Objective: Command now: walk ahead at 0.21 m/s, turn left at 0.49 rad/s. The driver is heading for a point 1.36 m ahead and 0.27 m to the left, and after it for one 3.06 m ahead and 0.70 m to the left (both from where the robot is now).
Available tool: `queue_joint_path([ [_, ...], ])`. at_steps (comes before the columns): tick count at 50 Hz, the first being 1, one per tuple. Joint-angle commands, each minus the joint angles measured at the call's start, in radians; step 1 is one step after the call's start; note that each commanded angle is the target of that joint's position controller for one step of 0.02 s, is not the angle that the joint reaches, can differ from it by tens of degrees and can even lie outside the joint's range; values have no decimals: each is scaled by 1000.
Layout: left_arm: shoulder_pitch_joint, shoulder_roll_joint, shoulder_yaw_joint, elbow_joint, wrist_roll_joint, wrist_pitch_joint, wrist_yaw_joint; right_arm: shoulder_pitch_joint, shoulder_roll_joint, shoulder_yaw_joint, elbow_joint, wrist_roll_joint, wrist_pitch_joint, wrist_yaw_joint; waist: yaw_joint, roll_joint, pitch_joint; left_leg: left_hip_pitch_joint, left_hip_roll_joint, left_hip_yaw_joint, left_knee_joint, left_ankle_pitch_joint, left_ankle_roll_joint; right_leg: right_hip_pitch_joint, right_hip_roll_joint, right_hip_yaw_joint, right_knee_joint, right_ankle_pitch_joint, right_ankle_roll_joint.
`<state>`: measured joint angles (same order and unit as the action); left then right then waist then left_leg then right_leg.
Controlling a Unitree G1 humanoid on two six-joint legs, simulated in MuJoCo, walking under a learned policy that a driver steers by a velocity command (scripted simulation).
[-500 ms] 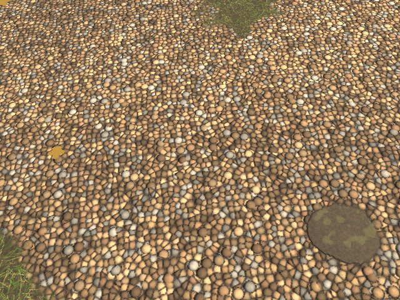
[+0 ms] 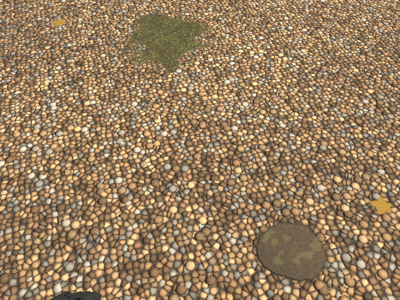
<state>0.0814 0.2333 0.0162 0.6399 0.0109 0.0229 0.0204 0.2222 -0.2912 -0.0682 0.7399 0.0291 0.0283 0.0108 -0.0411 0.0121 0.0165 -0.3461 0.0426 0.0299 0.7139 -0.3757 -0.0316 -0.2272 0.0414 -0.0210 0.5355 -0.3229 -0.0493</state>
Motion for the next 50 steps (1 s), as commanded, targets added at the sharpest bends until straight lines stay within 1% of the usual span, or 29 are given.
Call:
queue_joint_path([
  [1,94,244,90,-24,-28,-11,13,-58,-101,-22,-95,19,-30,17,84,-135,-36,-87,-1,38,-28,-44,77,97,-347,296,-219,-289,-165],
  [3,4,212,84,-37,-32,-34,5,78,-84,-25,-33,27,-44,21,-2,-109,15,86,-20,57,-138,-60,148,-66,-302,231,-179,-426,-117],
  [4,-61,156,72,-58,-27,-46,0,229,-113,-40,28,25,-58,15,-62,-9,22,257,14,-53,-228,-129,197,-220,-225,119,16,-361,-71],
  [5,-160,75,51,-131,-28,-75,-10,370,-253,-82,54,14,-84,10,-100,276,29,436,235,-592,-449,-427,357,-541,-17,-80,459,-218,39],
  [6,-213,108,52,-165,-50,-118,-17,355,-231,-68,19,-14,-113,24,-112,226,48,512,315,-918,-595,-512,444,-751,34,100,602,-248,29],
  [7,-190,143,61,-154,-68,-152,-32,290,-183,-54,-4,-21,-132,19,-75,161,75,557,310,-852,-581,-400,420,-811,-19,148,649,-158,14],
  [10,-169,164,72,-119,-12,-185,-50,268,-117,-30,-29,4,-122,-1,-36,34,51,544,187,-572,-528,-94,334,-740,-63,128,498,49,26],
  [12,-173,145,71,-112,-20,-178,-62,287,-84,-14,-33,13,-102,-18,-29,52,62,472,141,-497,-543,-19,309,-661,-52,104,358,120,60],
  [16,-257,111,64,-125,-21,-180,-73,290,-124,-22,-34,2,-84,-48,-52,105,83,236,69,-393,-529,131,264,-456,2,72,121,374,107],
  [19,-329,95,56,-154,-35,-188,-79,320,-119,-24,-4,19,-84,-53,-84,118,119,165,60,-388,-531,123,228,-336,10,74,-55,448,117],
  [23,-302,148,70,-146,-44,-200,-76,339,-114,-33,42,19,-83,-55,-77,167,124,335,120,-386,-460,403,194,-297,-37,81,-110,435,82],
  [25,-128,214,103,-112,-53,-198,-56,328,-148,-43,42,-13,-75,-42,16,192,-15,392,115,-359,-230,866,168,-90,1,27,-78,325,23],
  [26,82,240,117,-69,-66,-182,-39,268,-172,-45,25,-33,-71,-33,145,198,-143,283,90,-330,-8,956,146,179,-31,26,-22,295,-9],
  [27,330,260,113,-32,-48,-161,-26,233,-110,-23,-5,-54,-79,-29,251,141,-323,38,43,-342,306,755,130,572,-154,157,117,155,-44],
  [28,389,364,126,37,1,-162,-46,470,90,31,-5,-15,-101,-21,85,-468,-514,-322,-155,-298,719,-202,54,919,-445,736,-1,158,-243],
  [29,436,256,112,53,-1,-164,-64,409,-21,24,14,34,-108,-31,156,-397,-486,-417,-117,-284,807,-180,44,877,-444,879,-157,78,-249],
  [30,331,191,94,37,-4,-157,-57,198,-106,7,-31,33,-111,-35,183,-245,-271,-453,-69,-236,796,-136,45,701,-403,663,-163,299,-212],
  [31,247,179,83,43,2,-150,-57,61,-121,7,-67,0,-118,-38,159,-56,-141,-394,-45,-194,762,-103,44,467,-356,521,-161,631,-199],
  [32,214,169,75,59,2,-149,-59,3,-106,6,-93,-25,-127,-34,116,-21,-69,-367,-28,-168,689,-82,38,316,-323,433,-157,871,-204],
  [35,209,125,50,110,-13,-154,-41,9,-34,23,-125,-33,-134,-16,30,-90,-53,-318,22,-141,471,-46,28,193,-267,357,-227,975,-206],
  [38,129,226,79,101,-38,-128,-6,-84,0,44,-166,-42,-149,0,8,-92,-23,-79,-56,-64,-8,198,-2,-42,-163,242,-268,939,-164],
  [40,165,279,103,102,-44,-111,5,-105,-52,24,-164,-38,-144,8,4,-102,-71,112,-122,-72,-144,419,-9,-90,-133,261,-249,750,-107],
  [43,174,241,102,87,-55,-98,10,-74,-106,-6,-161,-45,-119,-11,-45,-77,-87,298,-91,-131,-223,566,19,-128,-98,311,-117,576,-20],
  [44,167,215,99,71,-53,-93,8,-20,-123,-15,-153,-58,-113,-22,-75,-67,-116,374,-51,-144,-242,602,39,-138,-53,309,0,529,17],
  [45,182,152,79,38,-37,-86,3,60,-182,-26,-152,-77,-107,-35,-94,52,-206,523,116,-257,-216,897,104,-217,20,260,256,218,61],
  [46,413,74,54,63,-39,-75,1,41,-172,-6,-181,-112,-90,-34,9,258,-375,647,418,-501,-158,1284,271,-320,89,230,575,-469,89],
  [47,512,165,63,76,-51,-56,-2,-4,-147,-8,-179,-80,-73,-20,43,284,-449,603,455,-596,-208,1119,327,-332,15,195,718,-426,107],
  [49,397,223,89,70,-51,-7,15,-123,-66,7,-193,-38,-54,-18,51,117,-233,401,323,-412,-289,709,277,-422,-64,114,782,-277,149],
  [50,375,225,96,64,-49,16,23,-169,-55,10,-192,-39,-50,-17,67,101,-169,290,285,-338,-329,627,267,-405,-89,105,791,-239,165],
])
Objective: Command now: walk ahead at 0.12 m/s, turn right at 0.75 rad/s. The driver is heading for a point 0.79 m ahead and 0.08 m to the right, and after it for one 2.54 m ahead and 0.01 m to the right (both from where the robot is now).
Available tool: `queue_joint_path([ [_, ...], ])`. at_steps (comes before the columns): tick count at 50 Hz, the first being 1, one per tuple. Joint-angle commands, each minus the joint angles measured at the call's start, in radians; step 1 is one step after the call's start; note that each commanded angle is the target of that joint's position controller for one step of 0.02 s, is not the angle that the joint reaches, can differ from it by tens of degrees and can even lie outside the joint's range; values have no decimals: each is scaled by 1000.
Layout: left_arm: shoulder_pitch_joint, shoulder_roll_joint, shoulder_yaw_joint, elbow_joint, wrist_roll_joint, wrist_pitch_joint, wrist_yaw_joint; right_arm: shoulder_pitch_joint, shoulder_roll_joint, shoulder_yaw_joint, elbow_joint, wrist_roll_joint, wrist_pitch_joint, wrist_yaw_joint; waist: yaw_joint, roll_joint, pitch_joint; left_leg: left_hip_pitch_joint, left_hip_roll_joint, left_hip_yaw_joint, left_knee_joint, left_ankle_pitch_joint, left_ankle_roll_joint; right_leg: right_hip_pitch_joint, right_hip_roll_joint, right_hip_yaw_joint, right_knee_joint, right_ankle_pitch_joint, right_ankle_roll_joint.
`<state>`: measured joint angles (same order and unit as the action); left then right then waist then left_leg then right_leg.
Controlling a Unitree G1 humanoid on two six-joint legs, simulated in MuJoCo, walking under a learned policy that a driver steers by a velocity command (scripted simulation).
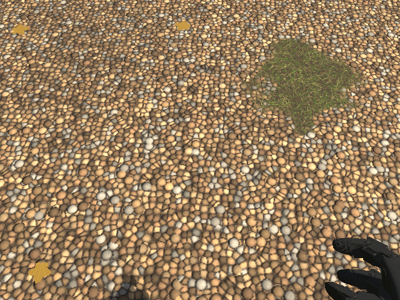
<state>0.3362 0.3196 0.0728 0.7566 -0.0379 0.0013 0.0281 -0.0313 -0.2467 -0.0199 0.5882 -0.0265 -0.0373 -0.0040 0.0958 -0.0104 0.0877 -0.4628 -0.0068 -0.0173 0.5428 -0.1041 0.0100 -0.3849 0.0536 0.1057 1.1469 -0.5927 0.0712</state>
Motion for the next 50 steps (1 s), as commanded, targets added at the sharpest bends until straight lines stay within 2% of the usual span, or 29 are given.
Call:
queue_joint_path([
  [1,112,124,39,-70,2,54,18,49,-122,-46,-31,5,16,-3,-47,143,-197,297,315,-228,-202,302,223,-202,-116,-36,168,71,52],
  [3,70,78,31,-106,12,65,20,31,-137,-60,-14,-7,8,-13,-43,153,-167,215,294,-123,-254,260,226,-156,-135,-66,81,136,52],
  [5,10,57,24,-141,19,63,13,40,-149,-70,5,-4,2,-24,-59,129,-185,246,316,-76,-263,281,239,-151,-159,-72,-25,190,41],
  [7,-35,48,18,-164,20,61,-4,33,-164,-79,16,4,5,-30,-68,115,-208,259,328,-21,-264,263,234,-96,-173,-83,-144,262,19],
  [9,-61,58,20,-178,18,65,-23,23,-185,-88,24,13,10,-27,-68,125,-203,244,330,38,-262,214,215,-25,-165,-114,-248,309,-5],
  [12,-101,92,34,-205,15,82,-43,46,-214,-103,42,35,12,-9,-77,132,-185,276,355,80,-224,139,175,30,-147,-157,-376,302,-46],
  [14,-89,98,45,-207,20,87,-45,63,-210,-106,59,54,17,-2,-56,98,-181,252,333,121,-124,49,112,135,-104,-183,-537,357,-90],
  [15,-47,123,58,-193,30,85,-34,115,-181,-100,85,55,21,4,-45,34,-178,182,286,155,-18,-38,55,239,-82,-149,-624,442,-127],
  [16,-5,238,86,-200,32,77,-13,151,-131,-84,85,27,28,12,-56,-242,-155,-30,160,258,279,-321,-47,378,-280,150,-761,814,-216],
  [17,-15,300,88,-225,50,52,-9,109,-133,-78,27,7,31,5,-53,-347,-197,-260,37,132,539,-572,-87,393,-450,425,-802,620,-418],
  [18,20,226,70,-212,43,25,-21,61,-184,-90,31,30,26,8,13,-202,-231,-309,67,10,609,-510,-57,391,-430,416,-885,214,-422],
  [19,20,183,50,-182,30,4,-25,55,-195,-95,31,58,19,17,-6,-176,-181,-346,97,-1,584,-406,-22,373,-393,375,-928,-106,-357],
  [20,-18,157,38,-171,24,-7,-23,80,-190,-97,59,57,13,19,-28,-163,-149,-366,111,6,566,-324,-16,372,-370,346,-945,-156,-312],
  [21,-51,137,24,-167,25,-15,-17,96,-197,-98,76,48,9,22,-41,-185,-121,-370,121,1,549,-242,-21,367,-352,296,-962,-122,-290],
  [22,-62,133,16,-166,36,-26,-12,123,-195,-98,92,49,4,28,-54,-190,-106,-354,120,1,555,-164,-22,351,-334,247,-983,-84,-273],
  [25,-28,125,16,-149,60,-63,-5,136,-176,-96,114,67,-7,30,-37,-115,-76,-417,84,-72,536,-14,-32,405,-338,121,-1023,35,-233],
  [28,-13,109,14,-120,58,-86,-3,173,-155,-95,116,63,-5,23,-54,-105,-52,-476,70,-115,526,63,-57,437,-356,8,-1053,114,-214],
  [32,-21,93,11,-90,61,-101,-6,213,-136,-89,116,56,1,28,-73,-84,2,-494,94,-92,528,151,-71,407,-365,-125,-1080,213,-205],
  [36,-11,95,14,-57,60,-101,-10,174,-104,-67,88,59,-3,47,-59,-55,74,-489,122,-24,434,194,-26,420,-357,-257,-1091,315,-190],
  [39,1,108,23,-32,49,-90,-17,120,-81,-46,53,68,-7,73,-44,-36,121,-479,148,30,334,166,23,482,-367,-330,-1090,395,-183],
  [41,-8,126,31,-23,45,-74,-21,97,-74,-35,33,75,-9,86,-46,-27,135,-433,143,83,264,109,63,521,-364,-385,-1061,546,-175],
  [43,-35,173,42,-27,39,-55,-20,137,-106,-44,23,78,-6,84,-87,-69,78,-261,67,185,240,6,109,529,-355,-424,-935,1098,-166],
  [44,-48,202,48,-28,32,-45,-17,218,-140,-60,30,87,0,76,-140,-111,17,-142,9,224,266,-65,133,538,-357,-433,-805,1409,-162],
  [45,-68,226,52,-34,23,-39,-18,361,-197,-87,52,95,9,69,-225,-144,-73,61,-44,243,288,-134,163,494,-354,-432,-598,1592,-159],
  [46,-86,224,48,-46,13,-47,-21,571,-288,-135,99,95,18,56,-338,-112,-200,423,-94,201,225,-117,208,329,-321,-415,-307,1532,-138],
  [47,-80,102,10,-51,31,-72,-22,674,-348,-156,152,99,36,35,-340,76,-196,679,-31,-10,177,-194,245,9,-208,-373,82,763,-79],
  [48,2,-57,-39,-136,25,-123,-27,587,-413,-154,113,79,15,35,-165,383,-299,868,206,-702,-123,-608,471,-381,25,-172,469,18,-36],
  [49,-146,68,-29,-176,-1,-172,-26,587,-291,-118,77,63,-17,49,-246,167,-374,863,265,-900,-298,-722,426,-442,-13,50,454,111,-84],
  [50,-243,101,-19,-215,-28,-192,-27,583,-251,-110,87,48,-36,51,-237,104,-240,759,265,-851,-338,-660,370,-492,-47,40,384,184,-114],
])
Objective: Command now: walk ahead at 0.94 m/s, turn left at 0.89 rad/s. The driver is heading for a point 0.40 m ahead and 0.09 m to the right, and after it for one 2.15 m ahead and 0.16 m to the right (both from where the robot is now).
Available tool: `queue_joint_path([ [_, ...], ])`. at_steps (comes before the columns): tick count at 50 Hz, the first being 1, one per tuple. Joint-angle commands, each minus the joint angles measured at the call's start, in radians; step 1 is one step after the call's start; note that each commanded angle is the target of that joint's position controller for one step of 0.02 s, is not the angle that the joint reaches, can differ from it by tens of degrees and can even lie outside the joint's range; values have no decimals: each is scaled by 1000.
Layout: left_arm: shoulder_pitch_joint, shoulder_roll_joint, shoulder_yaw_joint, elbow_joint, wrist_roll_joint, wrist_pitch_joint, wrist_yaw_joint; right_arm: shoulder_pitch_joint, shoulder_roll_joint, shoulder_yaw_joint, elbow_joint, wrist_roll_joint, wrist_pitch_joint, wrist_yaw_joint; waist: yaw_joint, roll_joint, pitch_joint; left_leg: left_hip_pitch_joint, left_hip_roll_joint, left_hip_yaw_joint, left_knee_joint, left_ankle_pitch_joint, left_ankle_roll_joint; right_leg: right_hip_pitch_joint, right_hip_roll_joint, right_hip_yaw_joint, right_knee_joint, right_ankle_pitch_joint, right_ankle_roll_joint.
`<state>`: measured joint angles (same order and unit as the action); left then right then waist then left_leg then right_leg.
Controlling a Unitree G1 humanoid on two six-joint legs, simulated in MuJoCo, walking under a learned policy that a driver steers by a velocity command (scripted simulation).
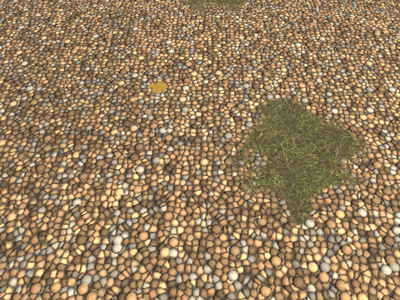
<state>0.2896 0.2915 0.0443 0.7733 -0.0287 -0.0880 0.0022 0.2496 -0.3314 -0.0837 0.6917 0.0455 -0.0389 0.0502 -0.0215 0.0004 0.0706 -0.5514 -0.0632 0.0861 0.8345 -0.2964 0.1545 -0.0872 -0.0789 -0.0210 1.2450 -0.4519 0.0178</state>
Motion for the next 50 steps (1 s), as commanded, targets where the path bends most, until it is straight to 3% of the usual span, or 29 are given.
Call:
queue_joint_path([
  [1,-184,108,2,-223,-21,-108,5,259,-148,-38,-18,-29,-48,1,-59,-38,-154,694,300,-864,-612,-374,197,-739,35,169,191,96,-70],
  [2,-165,99,4,-206,12,-102,8,178,-117,-27,-35,-29,-51,-3,-7,-74,-109,544,248,-745,-588,-269,180,-657,-1,175,102,139,-66],
  [3,-80,98,9,-177,13,-82,1,105,-87,-13,-60,-44,-52,-12,51,-28,-95,446,215,-644,-589,-229,177,-593,-33,179,64,184,-55],
  [5,-23,105,12,-135,21,-41,-6,58,-50,3,-65,-42,-53,-27,65,11,-40,333,187,-493,-635,-99,159,-563,-79,123,-22,230,-22],
  [9,-193,53,-15,-172,27,-15,-8,118,-44,22,-21,-44,-69,-51,-13,54,56,261,116,-222,-679,197,86,-620,-84,30,-295,523,17],
  [12,-318,29,-27,-180,10,-35,-29,178,-65,26,14,-42,-83,-60,-87,28,73,297,132,-136,-755,227,29,-536,-26,-30,-551,770,-9],
  [15,-370,45,-17,-198,-16,-50,-63,206,-96,21,56,-47,-82,-63,-98,34,93,498,180,-68,-768,372,-24,-574,36,-28,-719,802,-49],
  [17,-322,76,1,-197,-20,-56,-84,168,-124,16,58,-62,-68,-70,-49,69,30,649,203,-32,-689,711,-70,-536,93,-58,-751,770,-80],
  [19,-202,123,26,-181,-25,-39,-85,130,-161,5,45,-97,-47,-87,38,146,-87,765,224,-3,-490,1276,-110,-425,177,-132,-674,611,-107],
  [21,217,208,67,-84,-32,0,-63,5,-195,-7,10,-118,-23,-98,252,166,-236,654,238,4,0,1550,-126,-57,166,-78,-587,483,-166],
  [22,414,238,69,-31,-20,19,-46,-61,-136,11,-15,-116,-32,-90,336,-41,-273,367,134,12,485,990,-143,235,109,32,-568,434,-216],
  [23,342,247,68,-33,7,3,-47,106,56,60,-65,-55,-65,-63,136,-477,-341,-221,-74,-144,942,-257,-237,589,-126,632,-685,19,-465],
  [24,286,162,58,-73,20,5,-40,60,-39,71,-92,-15,-115,-35,173,-252,-410,-272,-42,-272,863,-150,-146,561,-167,931,-956,-345,-441],
  [25,242,125,47,-92,38,0,-35,-61,-83,60,-126,1,-134,-24,155,-101,-266,-260,8,-277,747,-84,-95,400,-156,880,-1014,-307,-372],
  [26,176,119,44,-98,38,-8,-44,-93,-69,67,-145,-12,-143,-22,80,76,-151,-218,40,-265,634,-44,-75,198,-135,832,-1045,-222,-357],
  [27,109,117,42,-116,32,-17,-45,-94,-61,67,-135,-46,-139,-28,38,127,-108,-153,71,-269,526,-20,-75,53,-84,754,-1047,-132,-354],
  [30,17,112,38,-140,14,-11,-29,-44,-70,60,-115,-66,-105,-49,-35,61,4,-70,127,-248,342,10,-136,-205,29,559,-1077,80,-362],
  [33,44,121,41,-120,-5,-10,-4,-208,-30,76,-185,-88,-103,-60,27,14,67,23,105,-174,17,220,-199,-381,105,425,-1089,225,-330],
  [35,90,123,43,-87,-12,-4,5,-282,16,89,-207,-80,-107,-54,87,-32,39,163,76,-124,-170,441,-217,-430,124,355,-1073,242,-272],
  [40,203,94,38,-6,-14,13,8,-363,-37,54,-231,-31,-119,-47,155,-92,15,117,76,-153,-378,474,-197,-74,35,417,-951,329,-223],
  [42,195,124,46,7,5,29,9,-257,-88,22,-214,-24,-128,-47,82,-116,-55,186,49,-122,-382,342,-144,71,-3,411,-809,739,-198],
  [43,152,147,48,-3,28,35,0,-98,-124,-1,-188,-14,-126,-52,-20,-133,-163,349,53,-106,-354,300,-102,82,5,377,-638,950,-173],
  [44,70,119,31,-45,59,34,-7,171,-150,-11,-143,-14,-115,-62,-159,-128,-339,688,159,-202,-240,184,-49,-95,22,348,-340,909,-154],
  [45,269,-27,-9,-51,19,12,-16,279,-244,-34,-81,-42,-107,-50,-63,318,-522,1101,412,-752,-346,-202,147,-496,193,243,91,243,-78],
  [46,264,3,-26,-39,-26,4,-11,324,-165,-25,-52,-33,-106,-32,-96,395,-507,1113,456,-1036,-527,-544,142,-677,155,229,197,-8,-84],
  [47,80,85,-11,-69,-30,-4,-10,276,-88,-10,-45,-29,-96,-42,-133,245,-286,966,409,-909,-555,-483,100,-764,100,196,202,42,-103],
  [48,-57,91,-15,-106,-6,-18,-13,239,-78,-3,-34,-46,-84,-41,-129,56,-164,806,350,-763,-555,-290,83,-755,72,159,156,83,-109],
  [49,-141,68,-19,-137,20,-37,-18,218,-73,2,-26,-56,-79,-32,-102,-9,-70,671,299,-686,-575,-144,92,-748,56,143,87,98,-109],
  [50,-137,50,-18,-149,27,-46,-24,188,-43,13,-23,-63,-79,-28,-44,22,-50,584,259,-633,-599,-81,95,-703,28,150,17,119,-107],
])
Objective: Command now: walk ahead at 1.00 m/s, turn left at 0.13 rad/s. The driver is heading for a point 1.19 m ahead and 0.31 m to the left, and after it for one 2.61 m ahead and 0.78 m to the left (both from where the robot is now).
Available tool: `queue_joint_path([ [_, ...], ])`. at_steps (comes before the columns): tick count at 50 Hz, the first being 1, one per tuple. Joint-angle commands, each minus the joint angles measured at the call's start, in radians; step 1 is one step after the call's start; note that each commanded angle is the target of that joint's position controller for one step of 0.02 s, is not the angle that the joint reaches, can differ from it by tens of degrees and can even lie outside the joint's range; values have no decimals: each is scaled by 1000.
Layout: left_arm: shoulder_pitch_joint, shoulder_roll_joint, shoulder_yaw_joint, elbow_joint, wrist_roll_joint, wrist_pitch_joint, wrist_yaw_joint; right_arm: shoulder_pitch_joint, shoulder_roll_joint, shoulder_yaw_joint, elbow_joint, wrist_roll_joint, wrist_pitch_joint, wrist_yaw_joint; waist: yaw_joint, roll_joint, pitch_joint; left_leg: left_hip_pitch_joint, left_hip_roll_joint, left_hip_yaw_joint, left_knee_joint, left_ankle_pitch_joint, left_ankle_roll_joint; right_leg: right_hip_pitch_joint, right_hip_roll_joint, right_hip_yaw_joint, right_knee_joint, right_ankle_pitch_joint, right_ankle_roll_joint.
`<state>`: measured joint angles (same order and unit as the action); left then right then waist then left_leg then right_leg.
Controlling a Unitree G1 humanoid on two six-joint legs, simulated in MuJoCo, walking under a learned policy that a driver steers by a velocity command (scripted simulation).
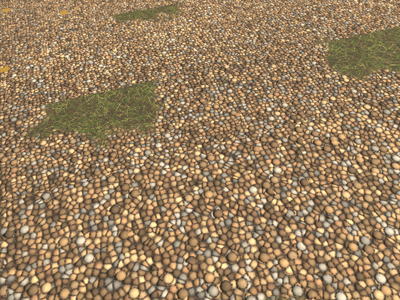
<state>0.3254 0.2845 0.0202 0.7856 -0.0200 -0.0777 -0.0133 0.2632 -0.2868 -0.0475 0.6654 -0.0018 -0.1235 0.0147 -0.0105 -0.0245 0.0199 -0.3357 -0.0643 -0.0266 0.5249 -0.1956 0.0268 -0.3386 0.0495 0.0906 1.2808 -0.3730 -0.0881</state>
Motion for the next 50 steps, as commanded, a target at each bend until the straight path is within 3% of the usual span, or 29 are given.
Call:
queue_joint_path([
  [1,-155,44,3,-159,17,-56,-12,153,-56,-14,6,-9,8,11,-19,76,14,315,227,-486,-316,-147,228,-420,-113,35,-80,46,9],
  [3,-139,35,-3,-163,26,-56,-13,137,-54,-14,14,19,11,9,25,86,40,227,217,-454,-342,-92,250,-396,-134,24,-217,48,44],
  [6,-285,26,-21,-222,43,-74,-24,119,-119,-38,18,38,10,-18,8,72,99,31,181,-352,-388,-6,231,-256,-117,-7,-524,291,91],
  [9,-364,51,-11,-238,25,-81,-28,174,-153,-50,37,49,12,-28,-22,83,89,-95,176,-330,-432,-22,194,32,-58,-15,-682,534,121],
  [12,-389,98,17,-247,5,-79,-12,246,-122,-43,74,57,35,-28,-26,92,75,86,193,-352,-315,60,150,44,-51,-3,-776,451,113],
  [14,-242,154,56,-231,0,-80,1,252,-138,-44,83,39,54,-23,74,118,-47,130,146,-312,-34,395,97,232,-37,-36,-775,312,73],
  [15,-20,183,73,-197,0,-73,13,200,-125,-35,50,16,57,-19,191,118,-204,-17,109,-279,249,373,62,523,-132,30,-703,230,33],
  [16,168,281,99,-162,21,-56,21,312,24,6,21,22,41,-18,169,-180,-440,-319,4,-182,670,-69,15,917,-417,473,-749,-77,-105],
  [17,178,267,96,-137,6,-47,1,343,27,28,-4,73,33,-21,140,-405,-518,-488,43,-160,887,-306,16,944,-523,852,-948,-411,-164],
  [18,115,174,81,-144,5,-38,11,220,-49,7,3,88,38,-32,167,-273,-298,-594,98,-120,947,-232,17,803,-471,725,-990,-403,-123],
  [20,44,95,60,-109,27,-22,16,40,-72,-4,-25,43,48,-29,140,-24,-65,-568,169,-69,902,-148,21,508,-389,389,-986,-28,-79],
  [21,-4,67,53,-97,46,-22,17,40,-48,-7,-38,43,61,-20,84,-68,-21,-515,202,-85,862,-125,22,393,-367,298,-1006,65,-80],
  [23,-78,21,47,-74,32,-26,13,26,9,1,-61,60,97,-6,22,-100,48,-482,253,-90,822,-166,21,248,-357,150,-1063,147,-65],
  [27,-188,101,72,-75,19,-44,22,-23,-3,8,-107,30,114,14,-48,-43,102,-433,275,-64,616,75,8,123,-327,-115,-1145,315,-43],
  [30,-144,173,90,-59,11,-44,27,-114,-35,2,-110,24,102,41,-11,52,114,-288,211,57,373,291,48,163,-273,-271,-1172,396,-3],
  [32,-111,238,103,-52,4,-32,23,-119,-76,-15,-115,30,102,50,-25,21,88,-189,131,141,308,257,85,267,-280,-311,-1095,791,11],
  [34,-66,295,113,-43,-5,-8,23,-5,-136,-45,-99,42,108,48,-108,-58,-3,-1,38,185,302,86,129,345,-309,-312,-850,1247,5],
  [35,-75,296,110,-41,-1,1,21,192,-195,-79,-41,43,116,40,-214,-68,-101,260,3,176,268,68,165,277,-308,-298,-609,1318,9],
  [36,-96,260,94,-35,1,-6,17,394,-245,-109,30,51,130,18,-316,16,-154,577,29,82,192,112,196,61,-242,-283,-244,1015,51],
  [37,36,58,39,-41,26,-30,4,318,-309,-101,39,45,132,9,-129,437,-134,690,174,-250,132,100,255,-245,-42,-250,263,-172,78],
  [38,145,82,20,-76,-27,-70,-7,230,-253,-65,-41,14,104,18,-62,417,-394,752,396,-785,-174,-383,390,-379,-14,26,368,-180,53],
  [39,-24,187,43,-79,-71,-75,-3,225,-177,-58,-46,6,86,26,-136,176,-251,592,395,-768,-282,-498,325,-398,-61,34,329,-97,28],
  [40,-99,158,36,-115,-76,-69,7,184,-184,-55,-11,6,63,32,-93,66,-66,395,391,-676,-303,-451,298,-427,-93,17,240,-39,22],
  [41,-105,119,26,-100,-47,-53,21,124,-148,-46,1,-6,41,32,-51,-12,-48,282,374,-580,-275,-382,263,-381,-151,45,175,15,15],
  [43,-11,110,33,-57,-38,-3,20,17,-72,-21,-9,-38,15,28,27,32,6,56,315,-361,-246,-222,206,-265,-196,80,105,137,23],
  [44,17,99,36,-39,-34,20,20,12,-55,-17,6,-32,6,27,42,53,17,25,297,-275,-264,-160,182,-256,-209,86,55,159,31],
  [46,-21,83,35,-38,-31,42,19,38,-64,-23,36,-22,-6,16,28,46,52,37,273,-148,-315,-53,146,-310,-217,92,-73,245,48],
  [48,-147,83,32,-83,-13,29,10,34,-77,-29,46,-18,-17,-7,6,26,104,-4,203,31,-364,110,96,-287,-191,45,-339,409,53],
  [50,-97,54,39,-42,9,13,-16,41,-120,-43,48,-45,-28,-30,17,15,11,37,183,142,-294,255,70,-140,-155,-87,-318,634,59],
])
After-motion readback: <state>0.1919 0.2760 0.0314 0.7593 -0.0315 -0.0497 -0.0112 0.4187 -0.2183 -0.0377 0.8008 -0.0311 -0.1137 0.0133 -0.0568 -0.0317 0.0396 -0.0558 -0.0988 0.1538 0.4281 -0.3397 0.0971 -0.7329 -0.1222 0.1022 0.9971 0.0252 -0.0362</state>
